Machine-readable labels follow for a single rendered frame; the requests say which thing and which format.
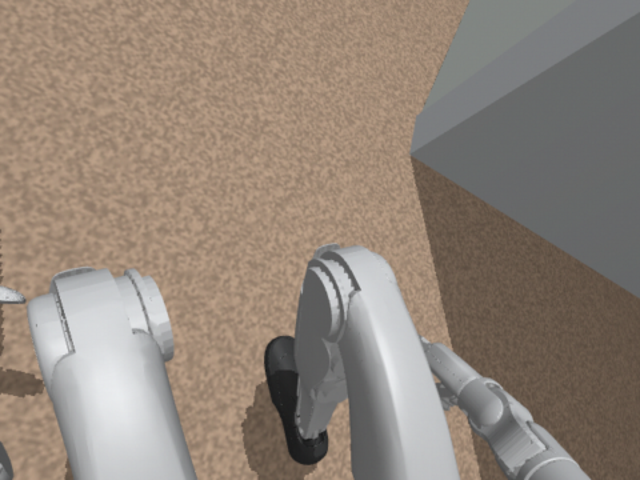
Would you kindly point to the right robot arm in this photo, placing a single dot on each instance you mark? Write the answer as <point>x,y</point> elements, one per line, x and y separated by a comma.
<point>523,449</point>

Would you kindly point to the right robot foot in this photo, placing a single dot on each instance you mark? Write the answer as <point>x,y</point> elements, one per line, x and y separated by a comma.
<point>282,379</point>

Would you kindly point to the left robot hand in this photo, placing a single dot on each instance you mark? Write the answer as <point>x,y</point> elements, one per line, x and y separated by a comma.
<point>10,296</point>

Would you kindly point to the right robot hand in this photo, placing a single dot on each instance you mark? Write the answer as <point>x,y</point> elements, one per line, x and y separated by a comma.
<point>452,371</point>

